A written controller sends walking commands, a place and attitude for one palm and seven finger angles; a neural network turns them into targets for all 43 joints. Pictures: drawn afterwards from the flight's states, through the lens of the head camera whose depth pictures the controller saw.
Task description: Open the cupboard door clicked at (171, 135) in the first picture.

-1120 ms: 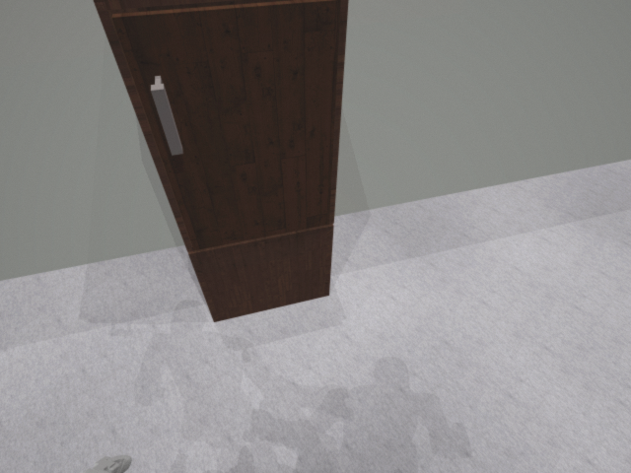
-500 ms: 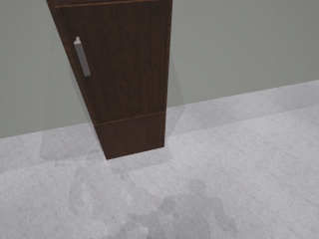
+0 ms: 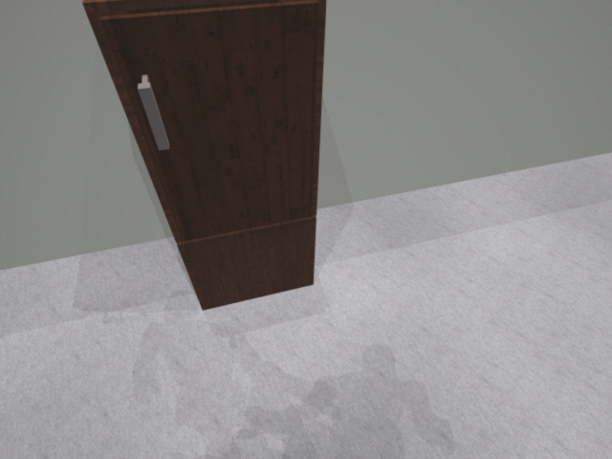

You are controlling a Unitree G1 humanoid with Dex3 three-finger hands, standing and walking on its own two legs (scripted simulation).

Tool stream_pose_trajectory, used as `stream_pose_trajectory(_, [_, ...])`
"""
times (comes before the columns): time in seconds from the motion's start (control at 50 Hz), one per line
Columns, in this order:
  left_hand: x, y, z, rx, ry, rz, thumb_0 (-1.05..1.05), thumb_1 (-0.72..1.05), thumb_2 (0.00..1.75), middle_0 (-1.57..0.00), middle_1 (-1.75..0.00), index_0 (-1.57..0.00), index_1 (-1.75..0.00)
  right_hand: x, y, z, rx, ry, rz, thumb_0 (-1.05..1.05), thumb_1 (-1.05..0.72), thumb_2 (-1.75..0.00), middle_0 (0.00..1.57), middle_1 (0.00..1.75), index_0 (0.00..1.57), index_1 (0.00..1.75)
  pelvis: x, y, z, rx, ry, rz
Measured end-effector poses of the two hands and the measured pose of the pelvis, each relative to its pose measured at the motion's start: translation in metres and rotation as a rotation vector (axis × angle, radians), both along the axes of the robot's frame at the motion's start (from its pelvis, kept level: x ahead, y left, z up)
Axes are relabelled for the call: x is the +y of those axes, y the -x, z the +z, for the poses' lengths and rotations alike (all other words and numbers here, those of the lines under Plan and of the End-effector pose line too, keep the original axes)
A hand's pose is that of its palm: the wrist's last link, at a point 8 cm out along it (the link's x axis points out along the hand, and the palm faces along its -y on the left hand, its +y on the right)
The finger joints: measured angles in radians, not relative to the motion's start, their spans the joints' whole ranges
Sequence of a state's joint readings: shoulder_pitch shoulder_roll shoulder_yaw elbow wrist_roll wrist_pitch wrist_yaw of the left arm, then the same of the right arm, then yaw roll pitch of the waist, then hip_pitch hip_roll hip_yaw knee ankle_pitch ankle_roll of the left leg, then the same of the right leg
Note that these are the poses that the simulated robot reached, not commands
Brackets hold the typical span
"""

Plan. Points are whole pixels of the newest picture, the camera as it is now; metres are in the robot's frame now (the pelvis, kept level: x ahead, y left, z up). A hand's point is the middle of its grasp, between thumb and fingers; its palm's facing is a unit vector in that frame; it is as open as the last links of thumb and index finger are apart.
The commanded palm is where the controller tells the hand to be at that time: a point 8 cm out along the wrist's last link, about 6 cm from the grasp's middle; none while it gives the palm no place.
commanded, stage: look at it before walking up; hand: left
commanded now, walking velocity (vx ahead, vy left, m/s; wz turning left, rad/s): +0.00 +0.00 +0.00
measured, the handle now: (154, 113) +0.71 +0.36 +0.07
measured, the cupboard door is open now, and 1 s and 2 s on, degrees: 0 0 0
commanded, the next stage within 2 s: turn to face it in 0.32 s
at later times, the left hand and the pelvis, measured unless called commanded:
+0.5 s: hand out of the picture +0.08 +0.24 -0.15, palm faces -0.02 -0.94 -0.33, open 7.3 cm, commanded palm none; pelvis +0.01 +0.00 +0.00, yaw +0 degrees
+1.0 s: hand out of the picture -0.02 +0.24 -0.19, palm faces +0.19 -0.96 -0.21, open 7.3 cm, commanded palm none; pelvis -0.03 +0.03 -0.01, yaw +11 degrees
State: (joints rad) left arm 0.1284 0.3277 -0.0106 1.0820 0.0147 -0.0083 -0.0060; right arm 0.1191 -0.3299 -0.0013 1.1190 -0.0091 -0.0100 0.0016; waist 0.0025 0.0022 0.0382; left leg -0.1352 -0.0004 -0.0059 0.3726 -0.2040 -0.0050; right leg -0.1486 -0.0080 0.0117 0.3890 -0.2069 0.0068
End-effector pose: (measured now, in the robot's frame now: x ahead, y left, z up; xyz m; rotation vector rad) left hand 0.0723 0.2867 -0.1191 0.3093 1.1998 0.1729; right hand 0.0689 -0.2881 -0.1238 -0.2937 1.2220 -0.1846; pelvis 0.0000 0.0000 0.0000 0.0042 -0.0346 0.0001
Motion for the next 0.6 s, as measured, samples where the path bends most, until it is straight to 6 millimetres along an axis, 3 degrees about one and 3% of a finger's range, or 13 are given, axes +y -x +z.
stream_pose_trajectory(0.5, [0.001, -0.005, 0.002, 0.001, -0.008, 0.015, 0.00, 0.91, 0.89, -0.21, -0.30, -0.21, -0.30, -0.004, -0.018, 0.003, -0.020, 0.008, 0.014, 0.01, -0.90, -0.90, 0.20, 0.30, 0.20, 0.30, -0.002, -0.008, 0.001, -0.003, 0.000, 0.007])
stream_pose_trajectory(0.6, [-0.003, -0.001, -0.001, -0.009, -0.007, 0.046, 0.00, 0.91, 0.89, -0.21, -0.30, -0.21, -0.30, 0.003, -0.016, -0.003, -0.001, -0.005, 0.029, 0.01, -0.90, -0.90, 0.20, 0.30, 0.20, 0.30, -0.003, -0.004, -0.002, 0.003, -0.001, 0.032])
